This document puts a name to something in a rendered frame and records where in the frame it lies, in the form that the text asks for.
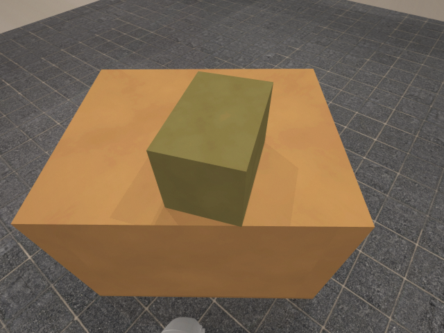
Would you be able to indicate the carton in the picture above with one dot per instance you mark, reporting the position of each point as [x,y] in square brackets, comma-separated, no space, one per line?
[206,154]

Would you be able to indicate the left robot thigh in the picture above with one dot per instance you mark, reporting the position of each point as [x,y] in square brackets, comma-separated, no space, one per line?
[184,325]

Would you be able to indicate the pedestal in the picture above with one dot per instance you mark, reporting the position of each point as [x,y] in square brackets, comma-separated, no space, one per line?
[97,210]

